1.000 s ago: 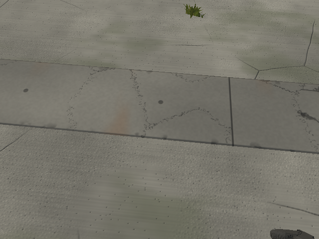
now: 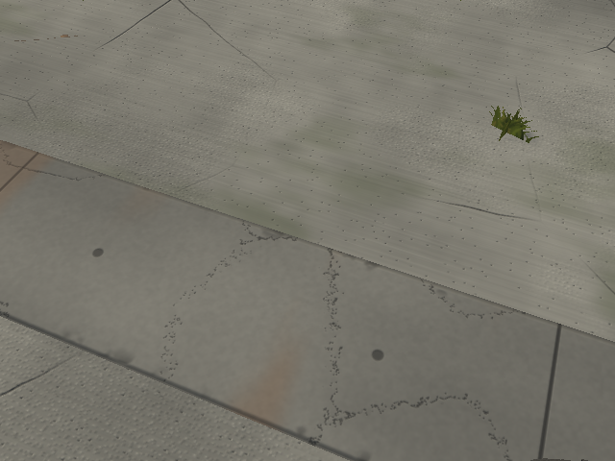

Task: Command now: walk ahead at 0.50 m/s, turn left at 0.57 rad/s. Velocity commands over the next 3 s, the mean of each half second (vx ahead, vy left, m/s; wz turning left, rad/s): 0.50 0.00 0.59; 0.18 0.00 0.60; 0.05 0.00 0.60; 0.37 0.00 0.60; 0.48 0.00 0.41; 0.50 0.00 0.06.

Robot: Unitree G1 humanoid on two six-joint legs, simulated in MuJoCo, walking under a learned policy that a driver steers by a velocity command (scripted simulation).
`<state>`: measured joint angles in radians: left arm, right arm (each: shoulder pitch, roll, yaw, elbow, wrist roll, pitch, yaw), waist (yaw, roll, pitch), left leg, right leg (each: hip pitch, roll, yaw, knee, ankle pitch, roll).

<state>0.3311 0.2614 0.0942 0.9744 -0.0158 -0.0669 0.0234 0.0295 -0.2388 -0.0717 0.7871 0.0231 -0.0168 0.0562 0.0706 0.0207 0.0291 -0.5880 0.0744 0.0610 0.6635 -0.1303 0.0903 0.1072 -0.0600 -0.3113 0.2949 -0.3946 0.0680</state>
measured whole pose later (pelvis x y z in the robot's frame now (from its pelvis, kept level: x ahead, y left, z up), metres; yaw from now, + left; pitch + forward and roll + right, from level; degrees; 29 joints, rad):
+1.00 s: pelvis +0.42 +0.09 +0.01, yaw +36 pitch +2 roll -2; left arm 0.13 0.32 0.08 0.81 -0.02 -0.01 0.00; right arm 0.14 -0.32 -0.09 0.59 0.01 0.06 0.02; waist 0.03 0.00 0.06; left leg -0.37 0.04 0.02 0.55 -0.17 0.04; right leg -0.22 -0.10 -0.22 0.51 -0.28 0.04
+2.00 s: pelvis +0.46 +0.27 +0.00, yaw +72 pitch +3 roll -1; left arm 0.27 0.33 0.07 0.75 -0.02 -0.09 -0.01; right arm 0.23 -0.30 -0.06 0.59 0.02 -0.04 0.03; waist 0.03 -0.03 0.03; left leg -0.37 -0.04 0.01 0.59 -0.26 0.07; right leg -0.41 -0.09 0.00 1.16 -0.41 0.02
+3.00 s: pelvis +0.53 +0.85 +0.01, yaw +83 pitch +2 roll +0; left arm 0.33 0.31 0.04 0.82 -0.02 -0.07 -0.01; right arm 0.15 -0.28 -0.04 0.69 0.00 -0.08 0.03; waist 0.03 -0.02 0.03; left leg -0.38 -0.03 0.03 0.51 -0.16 0.05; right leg -0.33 -0.02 0.03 1.11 -0.43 -0.02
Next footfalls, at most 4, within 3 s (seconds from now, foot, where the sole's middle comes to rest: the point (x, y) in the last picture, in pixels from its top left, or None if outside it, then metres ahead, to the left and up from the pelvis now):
0.04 left None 0.18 0.11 -0.76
0.54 right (347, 438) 0.52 -0.03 -0.76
1.00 left None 0.42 0.23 -0.76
1.42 right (310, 408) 0.58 0.06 -0.76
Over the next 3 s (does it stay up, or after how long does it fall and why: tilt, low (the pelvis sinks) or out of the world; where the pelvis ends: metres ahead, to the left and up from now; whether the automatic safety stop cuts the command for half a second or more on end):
stays up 0.53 0.85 0.01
